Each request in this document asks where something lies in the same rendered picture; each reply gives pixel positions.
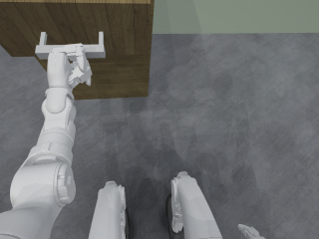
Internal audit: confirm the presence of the robot left hand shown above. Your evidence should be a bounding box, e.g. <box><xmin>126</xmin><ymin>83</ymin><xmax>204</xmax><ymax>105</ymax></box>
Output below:
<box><xmin>47</xmin><ymin>43</ymin><xmax>93</xmax><ymax>92</ymax></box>

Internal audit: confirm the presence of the left robot thigh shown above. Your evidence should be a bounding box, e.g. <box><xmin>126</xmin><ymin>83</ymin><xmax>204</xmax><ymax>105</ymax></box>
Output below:
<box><xmin>88</xmin><ymin>184</ymin><xmax>126</xmax><ymax>239</ymax></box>

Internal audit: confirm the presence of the cabinet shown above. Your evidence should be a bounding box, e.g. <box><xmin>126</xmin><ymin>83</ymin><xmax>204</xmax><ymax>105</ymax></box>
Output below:
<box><xmin>35</xmin><ymin>0</ymin><xmax>155</xmax><ymax>101</ymax></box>

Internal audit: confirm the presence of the handle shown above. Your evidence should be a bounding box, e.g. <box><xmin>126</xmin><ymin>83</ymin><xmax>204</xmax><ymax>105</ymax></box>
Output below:
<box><xmin>35</xmin><ymin>32</ymin><xmax>106</xmax><ymax>60</ymax></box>

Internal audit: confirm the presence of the robot right hand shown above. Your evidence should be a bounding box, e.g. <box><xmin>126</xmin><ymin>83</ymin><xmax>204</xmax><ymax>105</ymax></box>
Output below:
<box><xmin>237</xmin><ymin>224</ymin><xmax>265</xmax><ymax>239</ymax></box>

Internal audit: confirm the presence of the left robot forearm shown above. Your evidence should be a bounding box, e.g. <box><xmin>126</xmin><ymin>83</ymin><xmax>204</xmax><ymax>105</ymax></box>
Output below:
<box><xmin>10</xmin><ymin>87</ymin><xmax>77</xmax><ymax>207</ymax></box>

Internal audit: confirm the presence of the robot left upper arm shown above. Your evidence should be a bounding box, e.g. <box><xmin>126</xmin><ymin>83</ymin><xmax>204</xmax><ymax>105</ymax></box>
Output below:
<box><xmin>0</xmin><ymin>161</ymin><xmax>76</xmax><ymax>239</ymax></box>

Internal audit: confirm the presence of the drawer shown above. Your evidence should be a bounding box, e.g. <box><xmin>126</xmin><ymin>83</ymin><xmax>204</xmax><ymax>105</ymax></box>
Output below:
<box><xmin>0</xmin><ymin>0</ymin><xmax>151</xmax><ymax>57</ymax></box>

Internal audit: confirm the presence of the right robot foot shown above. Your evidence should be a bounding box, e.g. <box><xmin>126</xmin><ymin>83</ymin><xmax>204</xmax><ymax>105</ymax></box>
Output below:
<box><xmin>165</xmin><ymin>194</ymin><xmax>183</xmax><ymax>239</ymax></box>

